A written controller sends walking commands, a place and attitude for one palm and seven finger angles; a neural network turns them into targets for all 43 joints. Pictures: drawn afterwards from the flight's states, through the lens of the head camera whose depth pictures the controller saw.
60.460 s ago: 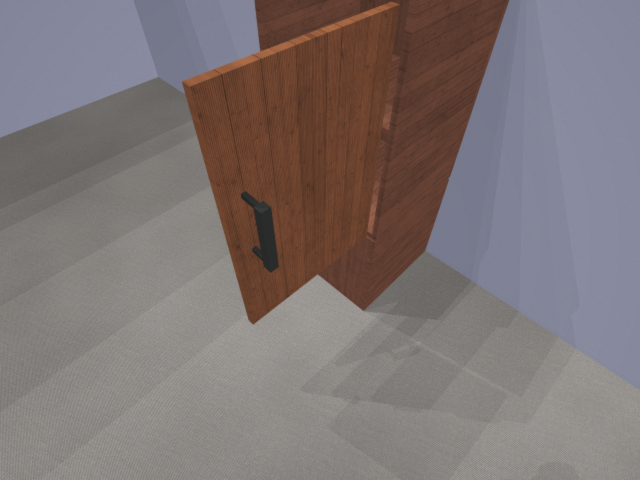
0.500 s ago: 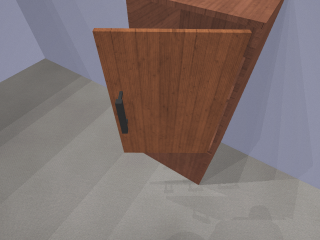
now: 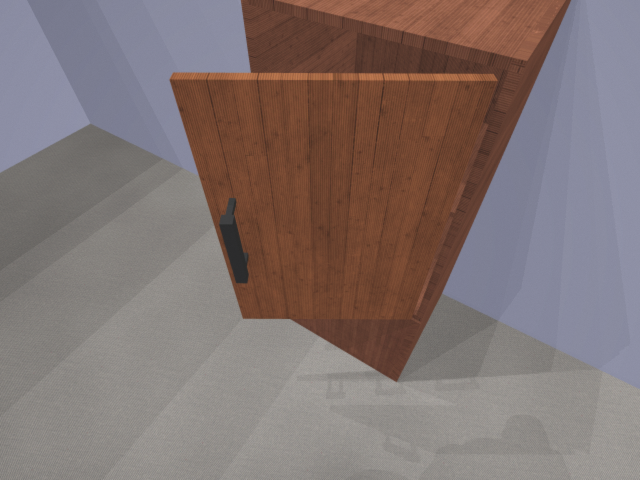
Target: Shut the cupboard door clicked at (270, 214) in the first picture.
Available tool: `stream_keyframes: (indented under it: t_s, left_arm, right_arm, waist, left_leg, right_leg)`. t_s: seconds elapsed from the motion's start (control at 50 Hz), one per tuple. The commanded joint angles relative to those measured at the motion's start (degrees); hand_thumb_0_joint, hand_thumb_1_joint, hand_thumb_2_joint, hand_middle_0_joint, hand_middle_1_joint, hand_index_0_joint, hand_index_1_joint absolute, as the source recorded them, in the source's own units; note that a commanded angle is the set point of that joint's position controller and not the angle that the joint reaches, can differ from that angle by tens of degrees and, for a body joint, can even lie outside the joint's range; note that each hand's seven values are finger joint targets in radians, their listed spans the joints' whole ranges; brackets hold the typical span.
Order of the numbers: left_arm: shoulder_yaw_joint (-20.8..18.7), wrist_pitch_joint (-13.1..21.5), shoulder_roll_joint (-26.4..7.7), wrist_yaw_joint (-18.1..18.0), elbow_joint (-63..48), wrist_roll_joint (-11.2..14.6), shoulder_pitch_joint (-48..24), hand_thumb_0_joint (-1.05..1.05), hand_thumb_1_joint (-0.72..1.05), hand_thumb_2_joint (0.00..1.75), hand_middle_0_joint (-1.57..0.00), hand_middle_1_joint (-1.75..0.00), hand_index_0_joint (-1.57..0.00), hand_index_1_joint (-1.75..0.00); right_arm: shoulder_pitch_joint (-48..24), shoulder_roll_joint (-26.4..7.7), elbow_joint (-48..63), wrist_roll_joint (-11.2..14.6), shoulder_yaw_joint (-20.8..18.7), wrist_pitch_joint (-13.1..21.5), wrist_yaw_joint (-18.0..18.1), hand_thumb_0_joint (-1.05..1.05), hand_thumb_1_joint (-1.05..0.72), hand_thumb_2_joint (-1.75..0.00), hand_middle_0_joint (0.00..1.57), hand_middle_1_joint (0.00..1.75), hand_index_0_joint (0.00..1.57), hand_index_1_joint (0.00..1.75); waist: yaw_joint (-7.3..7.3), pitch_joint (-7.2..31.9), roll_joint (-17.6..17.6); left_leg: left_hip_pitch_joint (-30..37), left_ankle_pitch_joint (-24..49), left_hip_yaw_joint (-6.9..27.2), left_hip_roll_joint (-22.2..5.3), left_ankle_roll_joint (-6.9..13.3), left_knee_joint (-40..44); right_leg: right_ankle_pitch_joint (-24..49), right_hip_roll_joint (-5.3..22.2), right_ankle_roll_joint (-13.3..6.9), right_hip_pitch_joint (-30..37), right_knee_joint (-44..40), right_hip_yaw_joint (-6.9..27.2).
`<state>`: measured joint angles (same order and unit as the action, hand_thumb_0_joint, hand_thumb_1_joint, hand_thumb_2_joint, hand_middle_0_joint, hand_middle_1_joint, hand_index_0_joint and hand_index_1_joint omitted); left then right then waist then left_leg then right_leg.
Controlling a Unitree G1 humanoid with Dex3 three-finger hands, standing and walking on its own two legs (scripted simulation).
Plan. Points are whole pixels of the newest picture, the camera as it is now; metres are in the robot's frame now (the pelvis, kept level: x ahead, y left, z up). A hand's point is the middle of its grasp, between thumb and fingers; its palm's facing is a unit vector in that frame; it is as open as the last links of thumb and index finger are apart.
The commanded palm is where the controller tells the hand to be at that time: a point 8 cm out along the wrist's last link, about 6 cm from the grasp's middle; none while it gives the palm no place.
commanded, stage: raise the hand and make a fist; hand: left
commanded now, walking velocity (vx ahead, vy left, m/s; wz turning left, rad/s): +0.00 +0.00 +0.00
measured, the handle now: (237, 242) +0.48 +0.18 -0.03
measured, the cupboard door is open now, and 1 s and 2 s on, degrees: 32 32 32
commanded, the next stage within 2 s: bring the fist close to the handle in 2.00 s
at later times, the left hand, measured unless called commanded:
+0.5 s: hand out of the picture +0.12 +0.19 -0.08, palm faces +0.10 -0.99 +0.01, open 6.2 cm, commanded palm +0.11 +0.24 -0.06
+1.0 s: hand (162, 453) +0.16 +0.21 -0.05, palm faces +0.08 -1.00 -0.04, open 3.8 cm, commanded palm +0.13 +0.26 -0.05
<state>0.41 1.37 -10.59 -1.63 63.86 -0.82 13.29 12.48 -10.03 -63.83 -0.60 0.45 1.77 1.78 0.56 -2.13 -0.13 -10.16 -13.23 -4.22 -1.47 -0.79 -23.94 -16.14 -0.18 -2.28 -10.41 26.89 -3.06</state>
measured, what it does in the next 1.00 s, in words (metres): lowers itself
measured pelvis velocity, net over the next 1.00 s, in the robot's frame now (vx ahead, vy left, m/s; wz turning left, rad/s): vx -0.05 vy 0.03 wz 0.01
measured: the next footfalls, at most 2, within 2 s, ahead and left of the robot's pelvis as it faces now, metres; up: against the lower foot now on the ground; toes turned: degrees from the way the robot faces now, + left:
none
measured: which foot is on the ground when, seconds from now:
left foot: down 0.00-1.00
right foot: down 0.00-1.00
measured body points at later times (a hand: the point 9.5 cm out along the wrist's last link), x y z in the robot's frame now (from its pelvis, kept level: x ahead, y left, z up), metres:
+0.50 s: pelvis -0.06 -0.01 -0.11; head +0.00 +0.00 +0.34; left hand +0.11 +0.24 -0.08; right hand +0.19 -0.25 -0.14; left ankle -0.01 +0.13 -0.74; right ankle -0.02 -0.09 -0.74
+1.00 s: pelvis -0.05 +0.03 -0.10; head +0.01 +0.03 +0.34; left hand +0.15 +0.26 -0.05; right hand +0.12 -0.21 -0.18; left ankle -0.01 +0.13 -0.74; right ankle -0.02 -0.09 -0.74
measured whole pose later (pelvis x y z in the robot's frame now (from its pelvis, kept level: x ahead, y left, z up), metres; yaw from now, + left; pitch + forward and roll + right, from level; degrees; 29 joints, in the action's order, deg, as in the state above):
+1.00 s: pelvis -0.05 +0.03 -0.10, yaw +1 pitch +15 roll -2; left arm -5.9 24.5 -11.7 8.4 -4.0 13.6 25.8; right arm 15.5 -13.6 -31.3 0.3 0.1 12.5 3.5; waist 0.1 8.1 1.7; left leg -56.1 -29.0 0.7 -1.0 1.1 -69.7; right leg -29.9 1.0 -1.0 -53.0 67.7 -5.0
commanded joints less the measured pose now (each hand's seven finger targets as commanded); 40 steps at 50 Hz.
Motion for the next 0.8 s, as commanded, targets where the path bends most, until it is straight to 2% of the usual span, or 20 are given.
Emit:
stream_keyframes:
  t_s: [0.0, 0.04, 0.06, 0.08, 0.1, 0.12, 0.14, 0.16, 0.2, 0.22, 0.24, 0.3, 0.32, 0.38, 0.42, 0.46, 0.54, 0.68, 0.72, 0.78]
  left_arm:
    - [-1.5, 0.9, -7.9, -0.2, -2.2, 0.1, 2.6, 0.0, 0.9, 0.9, -0.2, -0.3, -0.2, -0.3]
    - [-1.6, 1.0, -8.4, -0.2, -2.5, 0.0, 2.2, 0.0, 0.9, 0.9, -0.2, -0.3, -0.2, -0.3]
    - [-1.5, 1.3, -6.0, -2.7, -0.5, -0.2, 9.3, 0.0, 0.9, 0.9, -0.2, -0.3, -0.2, -0.3]
    - [-26.4, 19.1, -42.7, -2.1, -90.6, 7.9, -41.9, 0.0, 0.9, 0.9, -0.2, -0.3, -0.2, -0.3]
    - [-3.9, 13.9, -11.1, -2.6, -68.8, 7.2, 0.0, 0.0, 0.9, 0.9, -0.22, -0.32, -0.22, -0.32]
    - [-0.9, 6.2, 2.5, -2.9, -68.4, 11.2, 13.8, 0.0, 0.9, 0.9, -0.24, -0.34, -0.24, -0.34]
    - [-2.0, 6.8, 0.5, -3.6, -62.3, 9.6, 6.1, 0.0, 0.9, 0.9, -0.25, -0.36, -0.25, -0.36]
    - [-5.3, 9.0, 0.3, -2.5, -58.3, 10.2, 8.0, 0.0, 0.9, 0.9, -0.27, -0.38, -0.27, -0.38]
    - [-8.3, 17.3, 1.7, 2.0, -48.4, 12.0, 17.7, 0.0, 0.9, 0.9, -0.31, -0.42, -0.31, -0.42]
    - [-9.7, 21.9, 2.3, 5.6, -45.2, 13.0, 23.7, 0.0, 0.9, 0.9, -0.33, -0.44, -0.33, -0.44]
    - [-10.8, 27.5, 2.1, 9.1, -46.9, 14.4, 24.5, 0.0, 0.9, 0.9, -0.35, -0.46, -0.35, -0.46]
    - [-13.3, 41.9, -2.7, 20.4, -50.8, 16.1, 19.3, 0.0, 0.9, 0.9, -0.4, -0.52, -0.4, -0.52]
    - [-16.9, 42.5, -6.3, 21.8, -50.6, 16.6, 18.8, 0.0, 0.9, 0.9, -0.42, -0.54, -0.42, -0.54]
    - [-17.0, 37.7, -7.9, 22.6, -60.2, 19.7, 10.7, 0.0, 0.9, 0.9, -0.47, -0.6, -0.47, -0.6]
    - [-15.8, 35.8, -8.4, 20.6, -69.7, 20.9, 4.9, 0.0, 0.9, 0.9, -0.51, -0.64, -0.51, -0.64]
    - [-12.5, 35.8, -8.1, 18.4, -79.6, 19.7, 1.5, 0.0, 0.9, 0.9, -0.55, -0.68, -0.55, -0.68]
    - [-7.2, 33.5, -6.8, 16.0, -82.7, 16.4, 0.5, 0.0, 0.9, 0.9, -0.62, -0.76, -0.62, -0.76]
    - [-10.9, 22.0, -7.2, 13.9, -76.6, 16.5, 9.9, 0.0, 0.9, 0.9, -0.75, -0.9, -0.75, -0.9]
    - [-13.3, 21.0, -8.2, 12.2, -76.7, 16.4, 12.0, 0.0, 0.9, 0.9, -0.79, -0.94, -0.79, -0.94]
    - [-12.0, 22.8, -6.6, 10.3, -79.2, 16.0, 11.0, 0.0, 0.9, 0.9, -0.84, -1.0, -0.84, -1.0]
  right_arm:
    - [2.5, -6.4, 1.5, -0.2, -1.3, 0.4, 0.0, 0.0, -0.9, -0.9, 0.2, 0.3, 0.2, 0.3]
    - [2.2, -6.7, 1.6, -0.2, -1.4, 0.3, 0.0, 0.0, -0.9, -0.9, 0.2, 0.3, 0.2, 0.3]
    - [-1.9, -6.9, 5.2, 0.5, -1.9, 0.1, -0.5, 0.0, -0.9, -0.9, 0.2, 0.3, 0.2, 0.3]
    - [4.7, -17.7, 20.4, 0.3, -4.0, 11.2, 6.1, 0.0, -0.9, -0.9, 0.2, 0.3, 0.2, 0.3]
    - [-0.5, -10.9, 20.7, 3.0, -2.0, 14.1, 6.0, 0.0, -0.9, -0.9, 0.2, 0.3, 0.2, 0.3]
    - [-2.8, -9.2, 23.4, 2.2, -1.9, 16.5, 4.5, 0.0, -0.9, -0.9, 0.2, 0.3, 0.2, 0.3]
    - [-0.9, -9.3, 21.8, 2.8, -2.6, 18.1, 2.9, 0.0, -0.9, -0.9, 0.2, 0.3, 0.2, 0.3]
    - [-0.2, -10.2, 23.7, 1.8, -4.6, 18.3, 2.4, 0.0, -0.9, -0.9, 0.2, 0.3, 0.2, 0.3]
    - [-2.4, -10.2, 26.0, 0.6, -5.5, 18.3, 1.2, 0.0, -0.9, -0.9, 0.2, 0.3, 0.2, 0.3]
    - [-3.0, -9.7, 27.6, 0.8, -6.0, 18.6, 0.2, 0.0, -0.9, -0.9, 0.2, 0.3, 0.2, 0.3]
    - [-3.7, -9.4, 28.6, 0.4, -6.1, 18.5, -0.7, 0.0, -0.9, -0.9, 0.2, 0.3, 0.2, 0.3]
    - [-5.5, -9.6, 32.9, 0.3, -6.7, 18.5, -2.1, 0.0, -0.9, -0.9, 0.2, 0.3, 0.2, 0.3]
    - [-5.0, -9.6, 34.0, 0.7, -7.0, 17.9, -2.2, 0.0, -0.9, -0.9, 0.2, 0.3, 0.2, 0.3]
    - [-7.4, -9.9, 41.2, 1.9, -6.5, 16.6, -1.0, 0.0, -0.9, -0.9, 0.2, 0.3, 0.2, 0.3]
    - [-6.6, -9.9, 43.1, 2.3, -6.0, 16.3, 0.3, 0.0, -0.9, -0.9, 0.2, 0.3, 0.2, 0.3]
    - [-5.0, -9.7, 43.8, 2.1, -5.3, 16.6, 1.3, 0.0, -0.9, -0.9, 0.2, 0.3, 0.2, 0.3]
    - [-2.9, -10.3, 42.3, 1.8, -4.0, 17.0, 2.9, 0.0, -0.9, -0.9, 0.2, 0.3, 0.2, 0.3]
    - [-3.5, -9.3, 42.4, 2.3, -3.4, 15.3, 2.9, 0.0, -0.9, -0.9, 0.2, 0.3, 0.2, 0.3]
    - [-4.4, -8.8, 42.6, 2.0, -3.3, 14.6, 2.8, 0.0, -0.9, -0.9, 0.2, 0.3, 0.2, 0.3]
    - [-3.5, -8.6, 42.4, 1.4, -3.1, 14.3, 2.3, 0.0, -0.9, -0.9, 0.2, 0.3, 0.2, 0.3]
  waist:
    - [-0.22, 1.4, -0.4]
    - [-0.25, 0.8, -0.6]
    - [1.7, 0.2, -2.8]
    - [-6.5, 23.2, -1.1]
    - [-1.68, 32.5, 21.1]
    - [0.97, 25.7, 20.4]
    - [-4.07, 9.1, 6.1]
    - [-3.44, 2.3, -1.0]
    - [-1.31, 0.7, -17.0]
    - [1.53, 2.6, -15.0]
    - [2.58, 6.7, -14.8]
    - [3.42, 14.3, -8.2]
    - [4.33, 16.2, -3.8]
    - [3.79, 19.6, -1.0]
    - [1.76, 19.6, -1.5]
    - [0.04, 21.8, 2.8]
    - [-2.87, 19.7, 2.7]
    - [0.78, 22.2, 0.9]
    - [2.24, 23.1, 0.6]
    - [1.27, 22.8, 0.6]
  left_leg:
    - [1.6, 9.2, 4.1, -4.9, 2.0, 2.7]
    - [1.4, 10.0, 4.2, -4.9, 1.9, 2.6]
    - [-3.4, 5.2, 1.0, -5.3, 0.2, -10.3]
    - [19.6, 18.1, 1.0, -2.3, 3.0, -12.8]
    - [16.6, 31.4, 2.9, 0.1, 3.1, -8.6]
    - [13.1, 39.5, 3.3, -1.4, 1.8, -5.8]
    - [3.1, 30.7, 5.2, -1.3, 1.8, -8.7]
    - [-5.1, 18.7, 5.1, 0.4, 1.7, -10.7]
    - [-18.5, 6.3, 5.3, 1.7, 1.1, -16.7]
    - [-22.4, 5.5, 4.8, 2.6, 0.4, -19.6]
    - [-25.8, 4.4, 4.4, 3.1, -0.3, -23.0]
    - [-36.4, -0.4, 3.5, 3.9, -0.6, -33.6]
    - [-38.6, -1.5, 2.8, 4.0, -0.2, -36.1]
    - [-42.7, -10.7, 1.8, 4.0, 1.1, -38.5]
    - [-43.8, -13.4, 3.0, 3.0, 2.0, -40.8]
    - [-41.7, -14.1, 3.5, 2.3, 2.7, -41.5]
    - [-40.8, -15.4, 5.9, 1.3, 3.2, -40.5]
    - [-40.6, -13.2, 7.0, 1.6, 2.4, -36.3]
    - [-39.8, -10.5, 7.1, 1.6, 2.4, -35.4]
    - [-37.8, -8.5, 7.4, 1.4, 2.1, -34.4]
  right_leg:
    - [15.5, 7.3, -0.5, -0.3, -5.4, 7.0]
    - [17.3, 7.3, -0.5, -0.2, -5.4, 6.9]
    - [36.4, 11.4, 3.2, 0.8, -6.3, 11.1]
    - [36.8, 5.7, 1.8, 1.0, 4.2, 7.3]
    - [25.7, 1.7, 1.0, -0.6, 12.3, 1.6]
    - [15.6, 1.0, 1.2, -4.8, 9.6, -2.8]
    - [13.6, 0.9, 1.9, -12.3, 6.6, -2.4]
    - [14.6, 1.1, 2.4, -16.0, 5.6, -2.5]
    - [12.4, 1.8, 3.5, -21.6, 10.9, -1.6]
    - [14.3, 2.5, 3.1, -21.3, 14.7, 0.1]
    - [15.1, 2.7, 2.9, -22.1, 18.9, 1.0]
    - [9.9, 3.2, 2.0, -26.9, 28.2, 6.2]
    - [7.8, 4.0, 1.6, -26.8, 28.9, 9.3]
    - [-17.1, 3.2, 1.2, -30.5, 25.4, 12.0]
    - [-24.5, 2.7, 1.8, -33.1, 23.7, 13.9]
    - [-26.0, 2.4, 1.6, -35.0, 23.1, 13.3]
    - [-23.3, 0.4, 1.0, -40.1, 26.3, 7.9]
    - [-19.0, 0.2, 1.1, -34.9, 26.9, 4.2]
    - [-15.8, -0.1, 0.9, -32.8, 27.7, 3.1]
    - [-11.4, -0.3, 1.0, -33.7, 29.3, 1.0]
